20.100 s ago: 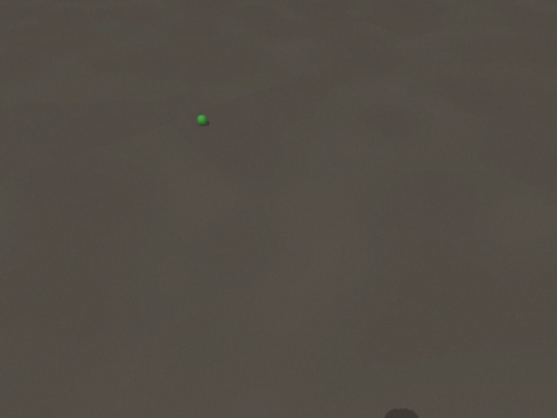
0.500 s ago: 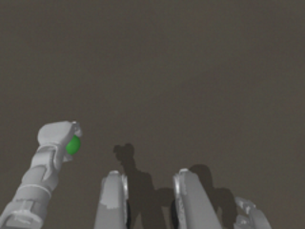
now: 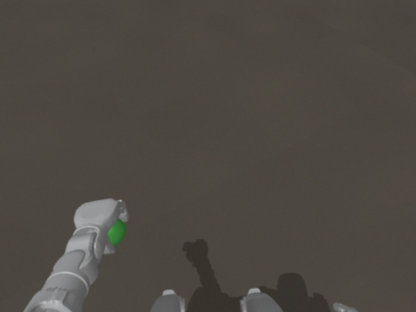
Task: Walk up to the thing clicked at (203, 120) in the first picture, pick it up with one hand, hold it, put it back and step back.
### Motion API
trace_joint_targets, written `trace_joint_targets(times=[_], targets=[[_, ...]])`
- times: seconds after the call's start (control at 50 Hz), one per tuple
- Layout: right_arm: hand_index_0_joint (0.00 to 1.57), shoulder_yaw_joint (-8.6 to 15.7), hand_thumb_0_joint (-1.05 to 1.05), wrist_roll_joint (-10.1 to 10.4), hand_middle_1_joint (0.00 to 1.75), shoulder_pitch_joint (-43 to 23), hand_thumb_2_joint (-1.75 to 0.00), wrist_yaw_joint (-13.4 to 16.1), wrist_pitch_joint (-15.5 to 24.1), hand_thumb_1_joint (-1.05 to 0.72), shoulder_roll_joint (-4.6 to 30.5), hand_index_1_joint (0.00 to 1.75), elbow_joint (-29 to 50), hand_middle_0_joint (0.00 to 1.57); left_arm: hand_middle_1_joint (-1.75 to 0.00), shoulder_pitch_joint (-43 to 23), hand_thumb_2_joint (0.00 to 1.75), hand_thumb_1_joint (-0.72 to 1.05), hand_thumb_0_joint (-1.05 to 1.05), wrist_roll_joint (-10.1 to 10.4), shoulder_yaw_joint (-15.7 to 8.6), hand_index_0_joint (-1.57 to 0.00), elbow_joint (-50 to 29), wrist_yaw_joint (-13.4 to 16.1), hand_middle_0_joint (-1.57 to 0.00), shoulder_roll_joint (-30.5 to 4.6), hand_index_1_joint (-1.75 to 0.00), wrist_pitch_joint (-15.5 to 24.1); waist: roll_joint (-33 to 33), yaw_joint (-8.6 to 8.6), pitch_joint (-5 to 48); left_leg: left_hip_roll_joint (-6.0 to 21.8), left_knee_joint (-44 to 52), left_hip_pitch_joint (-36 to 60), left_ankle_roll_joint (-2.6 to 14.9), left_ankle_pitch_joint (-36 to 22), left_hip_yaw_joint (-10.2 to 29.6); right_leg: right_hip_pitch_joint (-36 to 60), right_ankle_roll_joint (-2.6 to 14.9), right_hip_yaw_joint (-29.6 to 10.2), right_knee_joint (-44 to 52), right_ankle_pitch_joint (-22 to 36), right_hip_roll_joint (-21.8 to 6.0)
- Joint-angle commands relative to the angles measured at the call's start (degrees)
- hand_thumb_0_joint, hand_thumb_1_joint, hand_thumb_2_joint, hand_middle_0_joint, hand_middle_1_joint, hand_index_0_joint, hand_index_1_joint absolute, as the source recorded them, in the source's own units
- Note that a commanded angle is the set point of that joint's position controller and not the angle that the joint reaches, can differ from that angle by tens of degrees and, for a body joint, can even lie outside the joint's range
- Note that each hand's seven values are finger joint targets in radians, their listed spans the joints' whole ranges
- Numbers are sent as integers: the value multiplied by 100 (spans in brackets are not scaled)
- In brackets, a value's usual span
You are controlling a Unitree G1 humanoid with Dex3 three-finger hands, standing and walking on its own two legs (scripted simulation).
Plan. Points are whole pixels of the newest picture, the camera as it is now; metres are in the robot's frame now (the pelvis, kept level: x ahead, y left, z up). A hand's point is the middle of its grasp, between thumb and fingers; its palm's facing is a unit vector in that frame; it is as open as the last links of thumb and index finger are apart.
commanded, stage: lift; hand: left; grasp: from above
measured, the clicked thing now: (111, 231) +0.34 +0.23 -0.11
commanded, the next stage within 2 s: hold in 0.28 s
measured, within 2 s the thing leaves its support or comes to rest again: neither
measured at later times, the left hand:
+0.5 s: hand (98, 214) +0.34 +0.23 -0.02, palm faces -0.45 -0.07 -0.89, open 8.9 cm
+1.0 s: hand (98, 206) +0.34 +0.22 +0.01, palm faces -0.46 -0.05 -0.89, open 8.9 cm
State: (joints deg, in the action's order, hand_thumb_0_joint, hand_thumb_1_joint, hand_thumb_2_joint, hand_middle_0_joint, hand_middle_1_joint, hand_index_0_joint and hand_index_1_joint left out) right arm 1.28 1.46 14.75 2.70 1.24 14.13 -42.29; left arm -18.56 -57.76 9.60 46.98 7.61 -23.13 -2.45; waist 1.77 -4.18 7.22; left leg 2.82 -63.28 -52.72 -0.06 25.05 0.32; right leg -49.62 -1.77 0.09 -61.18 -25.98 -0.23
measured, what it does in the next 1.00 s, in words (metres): rises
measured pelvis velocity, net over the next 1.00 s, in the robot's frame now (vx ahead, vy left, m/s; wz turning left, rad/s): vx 0.04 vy -0.01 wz -0.01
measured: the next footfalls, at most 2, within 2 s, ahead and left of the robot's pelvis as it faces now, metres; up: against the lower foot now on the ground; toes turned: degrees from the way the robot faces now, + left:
none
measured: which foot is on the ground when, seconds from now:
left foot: down 0.00-1.00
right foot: down 0.00-1.00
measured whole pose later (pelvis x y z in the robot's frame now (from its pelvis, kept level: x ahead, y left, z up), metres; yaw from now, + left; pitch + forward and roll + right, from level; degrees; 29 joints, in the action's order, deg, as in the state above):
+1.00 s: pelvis +0.04 -0.01 +0.07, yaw +0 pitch +5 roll +0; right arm 3.0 2.2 13.7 1.5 -2.4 15.1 -40.1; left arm -15.2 -58.5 10.6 42.6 2.6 -21.8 -0.8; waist 2.1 -1.6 2.7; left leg 1.9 -35.2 -23.4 -0.5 16.5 -2.1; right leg -22.0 -1.4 -1.4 -35.1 -17.9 -1.0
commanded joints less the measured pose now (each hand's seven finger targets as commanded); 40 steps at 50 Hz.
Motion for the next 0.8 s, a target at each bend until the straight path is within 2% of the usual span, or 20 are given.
trace_joint_targets(times=[0.0, 0.04, 0.12, 0.14, 0.18, 0.24, 0.28, 0.32, 0.36, 0.38, 0.42, 0.46, 0.48, 0.58, 0.62, 0.74, 0.76, 0.78], targets=[[20, 315, 0, 10, 30, 150, -91, 59, 198, -91, 870, 30, 510, 20, -66, -1877, 73, 64, 0, -38, -531, -104, -1113, 348, -104, -1287, -66, 23, 292, 67, 1715, -256, 1449, 2101, 1, -935, 42, 1041, 248, 78, 1375, 1002, 239], [20, 306, 0, -1, 30, 169, -90, 38, 191, -91, 849, 30, 500, 20, -66, -1840, 71, 64, 0, -15, -442, -104, -1035, 328, -104, -1107, -65, 12, 304, 35, 1605, -259, 1595, 2251, -7, -1043, 32, 1184, 244, 47, 1527, 1110, 229], [20, 340, 0, 5, 30, 160, -90, 22, 158, -91, 873, 30, 556, 20, -66, -1875, 75, 61, 0, -3, -498, -102, -1056, 321, -102, -1214, -67, 37, 200, 67, 1552, -295, 1868, 2576, 11, -1226, -33, 1587, 207, 10, 1900, 1306, 193], [20, 347, 0, 0, 30, 133, -90, 14, 149, -90, 866, 30, 570, 20, -67, -1676, 76, 64, 0, 22, -470, -104, -946, 309, -104, -1119, -67, 33, 127, 94, 1478, -297, 1948, 2610, 21, -1169, -60, 1660, 198, 11, 2007, 1263, 191], [20, 356, 0, 7, 30, 147, -90, 7, 153, -91, 859, 30, 554, 20, -69, -1784, 78, 64, 0, 46, -427, -104, -955, 281, -104, -1031, -69, 48, 147, 48, 1414, -287, 2081, 2736, 3, -1184, -60, 1706, 203, 7, 2113, 1264, 197], [20, 371, 0, 22, 30, 110, -90, 6, 143, -90, 873, 30, 585, 20, -70, -1728, 80, 64, 0, 42, -437, -104, -970, 249, -104, -1069, -70, 102, 150, 98, 1331, -268, 2307, 2944, -13, -1254, -41, 1799, 219, 35, 2256, 1277, 206], [20, 386, 0, 10, 30, 96, -90, 8, 144, -90, 876, 30, 565, 20, -71, -1736, 78, 64, 0, 19, -470, -104, -973, 240, -103, -1106, -70, 133, 217, 130, 1391, -272, 2381, 3128, -37, -1467, -53, 1982, 225, 40, 2312, 1433, 207], [20, 380, 0, 23, 30, 86, -90, 0, 131, -90, 868, 30, 593, 20, -71, -1763, 80, 63, 0, 32, -409, -104, -1058, 236, -103, -1032, -71, 156, 134, 124, 1391, -276, 2433, 3233, -27, -1644, -67, 2098, 216, 35, 2389, 1591, 202], [20, 402, 0, 34, 30, 58, -90, -4, 100, -91, 907, 30, 609, 20, -72, -1743, 84, 62, 0, 10, -443, -103, -1057, 249, -104, -1103, -72, 165, 88, 137, 1373, -301, 2490, 3328, -6, -1728, -122, 2227, 198, 20, 2499, 1709, 185], [20, 396, 0, 36, 30, 45, -90, -4, 88, -90, 877, 30, 594, 20, -72, -1792, 81, 63, 0, 19, -400, -102, -1029, 251, -102, -1018, -71, 161, 32, 114, 1294, -299, 2506, 3288, 8, -1742, -125, 2220, 186, -3, 2545, 1751, 190], [20, 420, 0, 41, 30, 34, -90, -8, 80, -90, 893, 30, 592, 20, -69, -1779, 80, 62, 0, -23, -443, -102, -1083, 267, -102, -1079, -69, 155, 84, 147, 1254, -312, 2623, 3414, -17, -1743, -145, 2310, 207, 15, 2609, 1726, 190], [20, 419, 0, 39, 30, 27, -90, -10, 71, -90, 884, 30, 562, 20, -69, -1902, 77, 61, 0, -71, -369, -101, -1121, 220, -99, -1034, -68, 151, 127, 105, 1320, -302, 2658, 3530, -31, -1923, -105, 2347, 210, 9, 2626, 1851, 200], [20, 449, 0, 51, 30, -2, -90, -9, 67, -90, 931, 30, 583, 20, -70, -1828, 75, 61, 0, -65, -433, -100, -1121, 196, -98, -1139, -68, 165, 108, 169, 1323, -295, 2714, 3615, -39, -1958, -102, 2407, 215, 36, 2651, 1846, 209], [20, 464, 0, 61, 30, -29, -90, -25, 34, -91, 934, 30, 611, 20, -69, -1763, 76, 55, 0, -52, -421, -96, -1139, 104, -95, -1086, -68, 194, 126, 189, 1285, -305, 2801, 3803, -46, -2308, -133, 2637, 206, 32, 2748, 2132, 212], [20, 460, 0, 63, 30, -61, -90, -30, 12, -91, 919, 30, 639, 20, -70, -1759, 74, 55, 0, -51, -427, -95, -1195, 81, -94, -1094, -68, 195, 140, 230, 1184, -312, 2871, 3771, -43, -2318, -144, 2701, 211, 22, 2792, 2164, 212], [20, 467, 0, 75, 30, -121, -90, -52, -47, -91, 921, 30, 745, 20, -69, -1660, 73, 55, 0, -37, -365, -95, -1328, -53, -94, -1009, -68, 188, -38, 199, 1098, -330, 2964, 3894, -2, -2375, -201, 2886, 187, -10, 2939, 2298, 191], [20, 472, 0, 77, 30, -145, -90, -48, -65, -91, 918, 30, 761, 20, -69, -1654, 74, 55, 0, -41, -416, -96, -1395, -68, -95, -1063, -68, 179, -29, 254, 1166, -341, 2953, 3902, 15, -2452, -207, 2912, 172, -41, 2966, 2415, 185], [20, 473, 0, 79, 30, -138, -90, -52, -69, -91, 929, 30, 778, 20, -70, -1624, 74, 56, 0, -53, -425, -96, -1442, -98, -95, -1074, -68, 177, -23, 235, 1208, -348, 2963, 3922, 12, -2490, -222, 2992, 175, -42, 2953, 2446, 181]])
